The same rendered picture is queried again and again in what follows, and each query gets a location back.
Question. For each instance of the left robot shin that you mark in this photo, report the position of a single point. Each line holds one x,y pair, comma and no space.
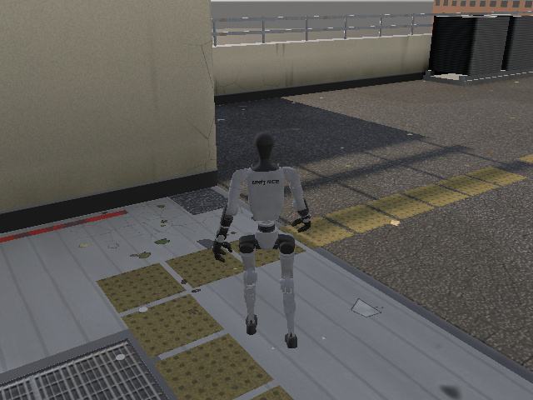
250,297

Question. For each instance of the left robot forearm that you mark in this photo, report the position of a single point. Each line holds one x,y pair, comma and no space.
224,226

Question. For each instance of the right robot upper arm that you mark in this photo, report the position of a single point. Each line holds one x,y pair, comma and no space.
291,175

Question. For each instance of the robot right hand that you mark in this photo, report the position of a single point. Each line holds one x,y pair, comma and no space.
304,228

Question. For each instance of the robot left hand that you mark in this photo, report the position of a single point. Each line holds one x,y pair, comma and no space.
217,250

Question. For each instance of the right robot forearm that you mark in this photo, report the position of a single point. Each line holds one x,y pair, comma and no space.
304,214

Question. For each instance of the robot left foot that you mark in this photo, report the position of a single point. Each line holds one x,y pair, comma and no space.
251,327

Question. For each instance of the left robot upper arm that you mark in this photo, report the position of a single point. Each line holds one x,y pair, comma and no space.
238,177

